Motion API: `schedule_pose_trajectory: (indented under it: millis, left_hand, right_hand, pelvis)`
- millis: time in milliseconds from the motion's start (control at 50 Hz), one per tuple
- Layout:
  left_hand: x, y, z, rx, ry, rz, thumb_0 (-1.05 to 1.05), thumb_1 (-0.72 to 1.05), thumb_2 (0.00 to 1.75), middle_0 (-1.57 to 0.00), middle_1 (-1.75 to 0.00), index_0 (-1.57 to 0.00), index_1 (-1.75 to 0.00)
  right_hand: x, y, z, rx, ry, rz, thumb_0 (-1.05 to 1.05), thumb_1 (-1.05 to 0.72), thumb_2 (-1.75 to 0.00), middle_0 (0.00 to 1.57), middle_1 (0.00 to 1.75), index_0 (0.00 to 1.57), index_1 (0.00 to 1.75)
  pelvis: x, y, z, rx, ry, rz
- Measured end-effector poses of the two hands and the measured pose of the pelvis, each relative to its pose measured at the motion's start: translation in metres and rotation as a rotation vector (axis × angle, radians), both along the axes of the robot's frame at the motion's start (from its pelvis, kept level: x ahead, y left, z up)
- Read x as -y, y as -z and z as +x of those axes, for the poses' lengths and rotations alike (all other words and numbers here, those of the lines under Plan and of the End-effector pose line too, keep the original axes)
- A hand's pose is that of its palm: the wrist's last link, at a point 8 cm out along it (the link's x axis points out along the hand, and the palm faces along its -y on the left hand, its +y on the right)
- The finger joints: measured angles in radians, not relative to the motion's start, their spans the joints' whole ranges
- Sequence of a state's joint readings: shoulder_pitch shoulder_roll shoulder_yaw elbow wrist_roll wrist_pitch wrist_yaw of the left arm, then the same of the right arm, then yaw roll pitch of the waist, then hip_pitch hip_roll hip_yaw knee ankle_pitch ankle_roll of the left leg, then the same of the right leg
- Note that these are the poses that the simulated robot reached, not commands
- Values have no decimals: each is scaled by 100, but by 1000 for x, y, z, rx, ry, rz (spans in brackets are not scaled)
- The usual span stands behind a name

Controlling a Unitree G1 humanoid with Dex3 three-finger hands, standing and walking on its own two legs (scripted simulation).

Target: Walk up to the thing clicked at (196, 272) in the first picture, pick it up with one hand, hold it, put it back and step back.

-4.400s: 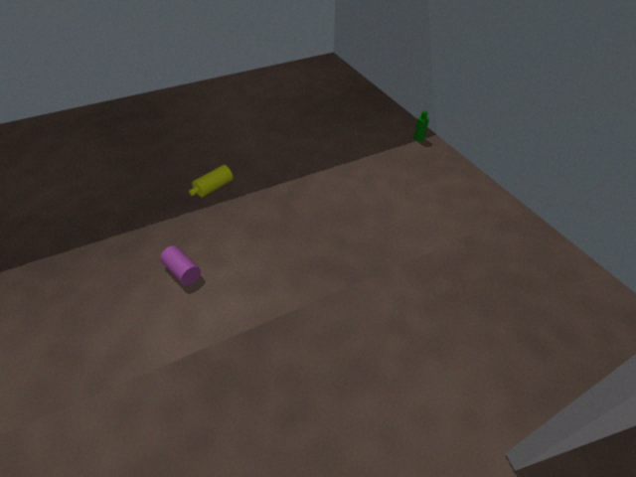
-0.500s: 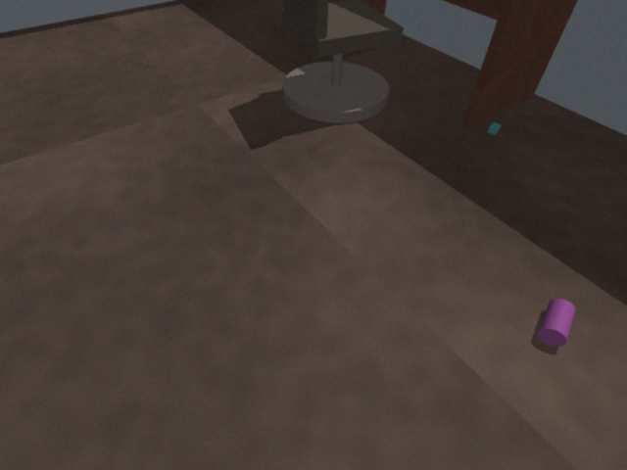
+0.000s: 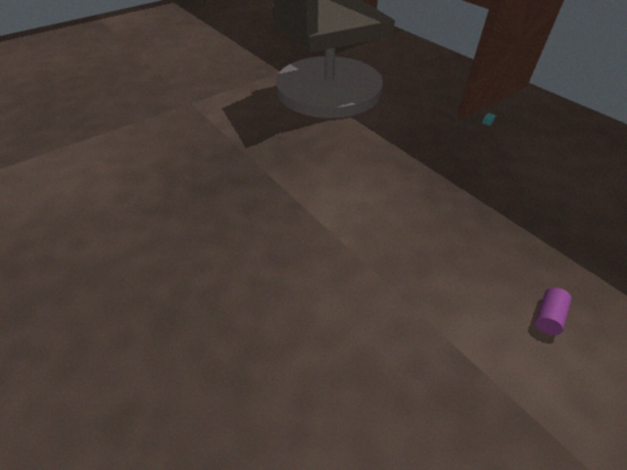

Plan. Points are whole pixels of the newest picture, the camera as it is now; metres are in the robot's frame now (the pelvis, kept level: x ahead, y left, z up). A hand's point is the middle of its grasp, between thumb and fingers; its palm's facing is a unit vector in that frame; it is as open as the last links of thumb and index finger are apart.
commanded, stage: stand
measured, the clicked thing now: (553, 310) +0.77 -0.86 -0.74
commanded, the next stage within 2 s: none
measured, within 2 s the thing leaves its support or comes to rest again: neither
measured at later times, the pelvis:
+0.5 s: pelvis +0.02 +0.00 +0.00, yaw +0 degrees
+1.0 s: pelvis +0.03 -0.01 +0.00, yaw +0 degrees
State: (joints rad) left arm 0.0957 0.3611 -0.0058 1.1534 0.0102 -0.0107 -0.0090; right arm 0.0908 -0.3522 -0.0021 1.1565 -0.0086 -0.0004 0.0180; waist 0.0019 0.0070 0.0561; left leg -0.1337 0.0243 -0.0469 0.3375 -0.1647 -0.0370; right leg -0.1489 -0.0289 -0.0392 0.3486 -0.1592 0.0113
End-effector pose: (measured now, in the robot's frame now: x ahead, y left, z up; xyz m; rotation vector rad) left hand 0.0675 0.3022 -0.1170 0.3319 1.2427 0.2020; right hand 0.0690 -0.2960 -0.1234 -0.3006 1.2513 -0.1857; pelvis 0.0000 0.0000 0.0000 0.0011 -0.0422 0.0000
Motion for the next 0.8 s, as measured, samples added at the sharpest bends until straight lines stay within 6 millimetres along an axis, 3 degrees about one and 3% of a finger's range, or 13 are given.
schedule_pose_trajectory:
  millis: [200, 500, 800]
  left_hand:
    - [4, 1, 7, -6, 4, -5, 1, 90, 89, -20, -30, -20, -30]
    - [7, -3, 32, 34, 11, -3, 1, 90, 89, -20, -30, -20, -30]
    - [9, -2, 33, 9, 2, -4, 1, 90, 89, -20, -30, -20, -30]
  right_hand:
    - [5, 1, -7, -33, 13, -9, 1, -91, -90, 21, 30, 21, 30]
    - [5, -1, 18, 16, 1, -7, 1, -91, -90, 21, 30, 21, 30]
    - [9, -1, 24, 0, -2, -11, 1, -91, -90, 21, 30, 21, 30]
  pelvis:
    - [2, 0, 7, -8, 2, 0]
    - [4, -1, 17, -7, 6, 1]
    - [6, -1, 25, -14, 7, -1]
